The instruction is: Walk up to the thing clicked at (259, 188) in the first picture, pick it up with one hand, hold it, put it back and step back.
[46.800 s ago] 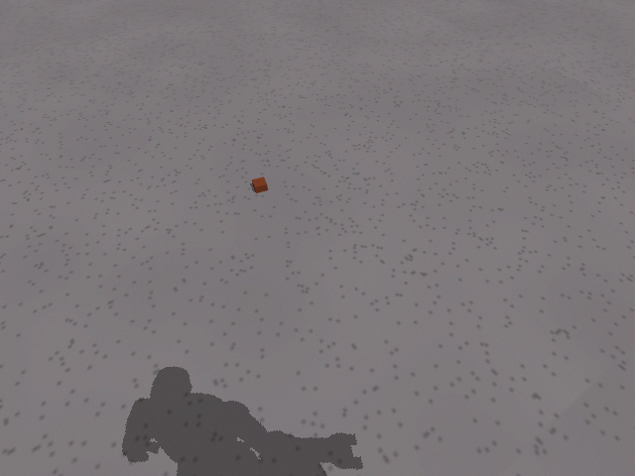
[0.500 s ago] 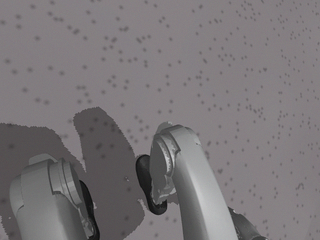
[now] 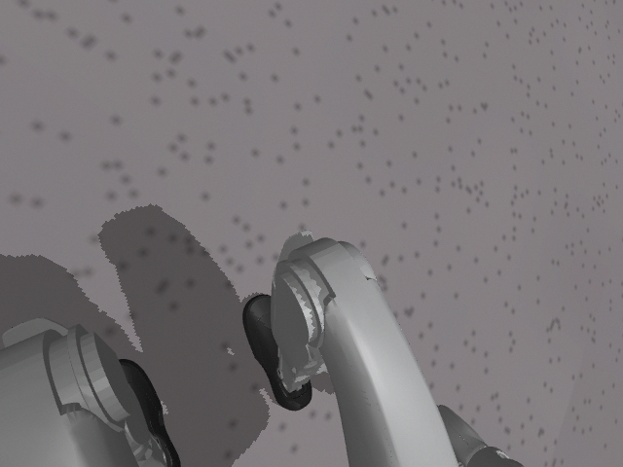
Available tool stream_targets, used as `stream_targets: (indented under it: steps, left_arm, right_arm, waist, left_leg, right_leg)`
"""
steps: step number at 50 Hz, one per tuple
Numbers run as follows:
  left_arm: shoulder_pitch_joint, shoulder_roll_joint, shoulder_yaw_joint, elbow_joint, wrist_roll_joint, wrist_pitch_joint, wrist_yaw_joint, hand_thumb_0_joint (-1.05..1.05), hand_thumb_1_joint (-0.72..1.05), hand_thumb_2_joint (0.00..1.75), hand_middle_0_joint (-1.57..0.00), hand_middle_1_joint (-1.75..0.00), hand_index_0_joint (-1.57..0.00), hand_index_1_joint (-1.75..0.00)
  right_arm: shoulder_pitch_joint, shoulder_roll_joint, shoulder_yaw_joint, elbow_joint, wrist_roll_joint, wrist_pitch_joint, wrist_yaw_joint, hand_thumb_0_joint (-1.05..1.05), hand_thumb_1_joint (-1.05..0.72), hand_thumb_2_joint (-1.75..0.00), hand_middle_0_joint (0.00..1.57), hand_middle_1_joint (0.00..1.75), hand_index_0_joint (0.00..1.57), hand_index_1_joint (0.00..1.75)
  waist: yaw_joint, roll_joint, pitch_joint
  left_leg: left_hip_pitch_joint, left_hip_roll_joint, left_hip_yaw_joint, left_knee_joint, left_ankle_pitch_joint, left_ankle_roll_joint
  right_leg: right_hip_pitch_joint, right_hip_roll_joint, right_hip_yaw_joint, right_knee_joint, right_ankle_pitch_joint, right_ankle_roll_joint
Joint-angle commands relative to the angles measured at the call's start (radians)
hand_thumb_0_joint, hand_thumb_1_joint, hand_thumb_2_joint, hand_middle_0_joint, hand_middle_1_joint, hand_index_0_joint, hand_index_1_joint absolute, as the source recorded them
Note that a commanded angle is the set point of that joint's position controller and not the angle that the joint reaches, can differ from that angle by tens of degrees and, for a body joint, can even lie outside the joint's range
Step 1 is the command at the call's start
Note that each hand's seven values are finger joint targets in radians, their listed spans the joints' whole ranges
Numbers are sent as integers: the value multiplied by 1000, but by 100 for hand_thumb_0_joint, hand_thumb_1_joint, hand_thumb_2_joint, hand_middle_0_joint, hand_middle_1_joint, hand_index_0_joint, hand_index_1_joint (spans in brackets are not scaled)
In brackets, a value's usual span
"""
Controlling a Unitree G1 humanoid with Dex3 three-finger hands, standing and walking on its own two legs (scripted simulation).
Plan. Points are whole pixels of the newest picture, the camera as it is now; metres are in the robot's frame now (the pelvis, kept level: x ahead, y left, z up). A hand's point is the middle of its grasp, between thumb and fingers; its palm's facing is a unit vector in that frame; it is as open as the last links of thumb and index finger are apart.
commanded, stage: rest palm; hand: left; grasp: from above
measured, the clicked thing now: out of the picture +0.48 +0.39 -0.29
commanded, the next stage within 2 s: close in 1.40 s
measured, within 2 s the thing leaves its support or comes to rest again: neither
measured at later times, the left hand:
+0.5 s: hand out of the picture +0.46 +0.38 -0.24, palm faces -0.36 -0.27 -0.89, open 14.5 cm
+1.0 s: hand out of the picture +0.47 +0.37 -0.26, palm faces -0.34 -0.27 -0.90, open 14.3 cm
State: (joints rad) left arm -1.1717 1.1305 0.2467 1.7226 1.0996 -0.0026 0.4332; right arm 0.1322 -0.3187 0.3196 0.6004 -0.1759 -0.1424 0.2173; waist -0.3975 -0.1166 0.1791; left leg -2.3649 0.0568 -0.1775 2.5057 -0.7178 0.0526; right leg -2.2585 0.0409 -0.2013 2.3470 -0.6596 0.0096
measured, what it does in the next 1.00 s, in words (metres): stands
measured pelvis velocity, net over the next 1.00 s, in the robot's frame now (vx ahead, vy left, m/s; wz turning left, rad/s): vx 0.00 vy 0.00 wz -0.06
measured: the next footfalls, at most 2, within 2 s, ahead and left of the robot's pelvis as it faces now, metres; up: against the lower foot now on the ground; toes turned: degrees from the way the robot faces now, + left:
none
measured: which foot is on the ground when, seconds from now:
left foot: down 0.00-1.00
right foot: down 0.00-1.00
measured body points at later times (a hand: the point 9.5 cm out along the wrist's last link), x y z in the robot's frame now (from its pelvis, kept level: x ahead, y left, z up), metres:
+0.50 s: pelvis +0.00 +0.00 +0.00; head +0.30 +0.12 +0.31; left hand +0.48 +0.39 -0.19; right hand +0.03 -0.25 -0.05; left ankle +0.06 +0.12 -0.28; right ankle +0.11 -0.11 -0.28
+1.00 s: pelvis +0.00 +0.00 +0.00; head +0.31 +0.13 +0.30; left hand +0.48 +0.38 -0.21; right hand +0.03 -0.24 -0.04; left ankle +0.06 +0.12 -0.28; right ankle +0.11 -0.11 -0.28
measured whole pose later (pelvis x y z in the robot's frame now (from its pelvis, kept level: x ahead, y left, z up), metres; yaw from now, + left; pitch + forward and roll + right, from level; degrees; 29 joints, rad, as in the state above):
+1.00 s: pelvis +0.00 +0.00 +0.00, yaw -3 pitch +29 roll -16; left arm -1.23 1.23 0.19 1.78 1.11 -0.05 0.55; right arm 0.10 -0.37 0.40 0.60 -0.21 -0.24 0.23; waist -0.43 -0.18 0.25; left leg -2.35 0.07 -0.24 2.52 -0.72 0.05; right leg -2.23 0.07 -0.25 2.31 -0.64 0.02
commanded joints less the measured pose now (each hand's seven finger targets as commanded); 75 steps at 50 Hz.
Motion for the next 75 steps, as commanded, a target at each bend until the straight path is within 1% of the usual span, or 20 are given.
stream_targets:
  steps: [1, 6, 15, 17, 18, 19, 20, 24, 35, 41, 42, 44, 45, 46, 48, 49, 51, 56, 66, 75]
  left_arm:
    - [-267, 274, -41, -142, 25, -68, 55, 0, -61, 97, -7, -102, -6, -103]
    - [-308, 269, -76, -165, 54, -97, 108, 0, -61, 97, -9, -101, -7, -102]
    - [-261, 286, -48, -88, 44, -33, 151, 0, -61, 99, -8, -100, -5, -103]
    - [-285, 281, -54, -142, 32, -24, 140, 0, -61, 100, -7, -100, -4, -103]
    - [-231, 260, -76, -43, 31, -14, 140, 0, -61, 100, -7, -100, -5, -103]
    - [-238, 298, -43, -76, 24, -12, 138, 0, -61, 100, -8, -100, -5, -103]
    - [-245, 279, -71, -71, 22, -15, 135, 0, -61, 99, -7, -101, -5, -103]
    - [-244, 335, -25, -66, 2, -23, 126, 0, -61, 100, -7, -102, -5, -104]
    - [-250, 334, -69, -81, 0, -58, 137, 0, -61, 98, -8, -105, -6, -106]
    - [-281, 326, -85, -84, -6, -58, 150, 0, -59, 96, -6, -107, -6, -107]
    - [-219, 338, -72, -13, -1, -46, 151, 0, -60, 97, -7, -107, -6, -107]
    - [-288, 350, -82, -111, 5, -52, 151, 0, -61, 98, -7, -106, -6, -107]
    - [-226, 357, -60, -17, 3, -41, 156, 0, -61, 98, -7, -106, -6, -107]
    - [-261, 369, -54, -98, 3, -47, 156, 0, -61, 98, -7, -106, -6, -107]
    - [-235, 354, -57, -36, 1, -40, 156, 0, -60, 98, -7, -106, -6, -107]
    - [-248, 341, -74, -70, 1, -37, 152, 0, -58, 96, -7, -108, -7, -108]
    - [-266, 369, -46, -78, 0, -33, 155, 0, -58, 96, -7, -108, -7, -108]
    - [-213, 328, -83, -24, -2, -27, 134, 0, -57, 96, -7, -109, -7, -108]
    - [-224, 349, -89, -23, -22, -61, 139, 0, -55, 97, -7, -111, -8, -110]
    - [-253, 383, -80, -40, 1, -52, 162, 0, -53, 101, -8, -114, -8, -114]
  right_arm:
    - [225, -337, -87, 39, -7, -20, -23, 0, -91, -90, 20, 30, 20, 30]
    - [221, -353, -71, 36, -16, -40, -23, 0, -91, -91, 20, 30, 20, 30]
    - [207, -376, -70, 51, -21, -65, 4, 0, -91, -91, 20, 30, 20, 30]
    - [206, -373, -68, 40, -16, -70, 9, 0, -91, -91, 20, 30, 20, 30]
    - [189, -376, -63, 28, -16, -74, 6, 0, -91, -91, 20, 30, 20, 30]
    - [211, -381, -66, 46, -15, -74, 5, 0, -91, -91, 20, 30, 20, 30]
    - [195, -375, -61, 29, -12, -78, 5, 0, -91, -91, 20, 30, 20, 30]
    - [206, -360, -40, 31, -12, -81, 1, 0, -91, -91, 20, 30, 20, 30]
    - [198, -381, -27, 41, -25, -90, -10, 0, -91, -91, 20, 30, 20, 30]
    - [182, -392, -22, 41, -26, -100, -4, 0, -91, -91, 20, 30, 20, 30]
    - [197, -386, -14, 46, -28, -98, -3, 0, -91, -91, 20, 30, 20, 30]
    - [180, -393, -19, 29, -25, -103, -2, 0, -91, -91, 20, 30, 20, 30]
    - [190, -388, -12, 47, -27, -100, -2, 0, -91, -91, 20, 30, 20, 30]
    - [190, -384, -12, 43, -24, -99, 1, 0, -91, -91, 20, 30, 20, 30]
    - [197, -368, 8, 46, -27, -97, 3, 0, -91, -91, 20, 30, 20, 30]
    - [193, -400, -19, 40, -26, -96, 2, 0, -91, -91, 20, 30, 20, 30]
    - [193, -378, 1, 50, -25, -95, 6, 0, -91, -91, 20, 30, 20, 30]
    - [178, -383, -1, 34, -25, -93, 5, 0, -91, -91, 20, 30, 20, 30]
    - [175, -391, 11, 30, -31, -94, -7, 0, -91, -91, 20, 30, 20, 30]
    - [172, -403, 13, 35, -33, -89, -11, 0, -91, -91, 20, 30, 20, 30]
  waist:
    - [-45, 508, -653]
    - [-50, 591, -666]
    - [-34, 632, -645]
    - [-43, 606, -639]
    - [-45, 569, -619]
    - [-50, 563, -635]
    - [-46, 557, -612]
    - [-52, 502, -585]
    - [-87, 570, -599]
    - [-80, 595, -584]
    - [-81, 563, -565]
    - [-78, 600, -598]
    - [-74, 569, -595]
    - [-71, 604, -615]
    - [-84, 571, -598]
    - [-87, 586, -594]
    - [-76, 624, -608]
    - [-93, 563, -538]
    - [-104, 531, -554]
    - [-94, 583, -565]
  left_leg:
    - [473, 8, 26, -214, 213, -22]
    - [569, 19, -1, -234, 243, -42]
    - [604, 37, -33, -251, 350, -61]
    - [580, 36, -22, -231, 353, -50]
    - [550, 33, -13, -229, 330, -45]
    - [545, 34, -14, -225, 329, -41]
    - [519, 29, -8, -230, 295, -38]
    - [464, 28, -5, -226, 229, -24]
    - [545, 41, -23, -230, 276, -41]
    - [552, 47, -38, -237, 284, -50]
    - [537, 45, -32, -240, 273, -47]
    - [560, 46, -32, -233, 303, -48]
    - [544, 48, -37, -239, 292, -48]
    - [567, 51, -42, -239, 319, -51]
    - [553, 52, -48, -241, 319, -49]
    - [574, 52, -44, -241, 326, -49]
    - [594, 57, -55, -252, 341, -58]
    - [533, 50, -44, -244, 285, -46]
    - [504, 48, -39, -244, 219, -39]
    - [557, 58, -55, -260, 258, -54]
  right_leg:
    - [387, 52, -41, -200, 228, -30]
    - [352, 55, -73, -182, 247, -36]
    - [325, 46, -80, -161, 302, -35]
    - [336, 46, -68, -172, 310, -31]
    - [355, 57, -68, -179, 305, -33]
    - [369, 52, -66, -184, 309, -28]
    - [371, 53, -63, -188, 287, -31]
    - [395, 51, -57, -204, 251, -25]
    - [417, 57, -74, -209, 283, -26]
    - [379, 58, -85, -200, 281, -29]
    - [414, 62, -83, -212, 281, -28]
    - [407, 60, -79, -204, 298, -29]
    - [420, 63, -85, -206, 292, -28]
    - [414, 59, -84, -199, 303, -28]
    - [427, 59, -90, -206, 311, -24]
    - [406, 62, -85, -209, 308, -25]
    - [387, 54, -90, -197, 304, -27]
    - [387, 61, -84, -213, 277, -24]
    - [441, 66, -88, -232, 256, -21]
    - [414, 65, -96, -218, 271, -26]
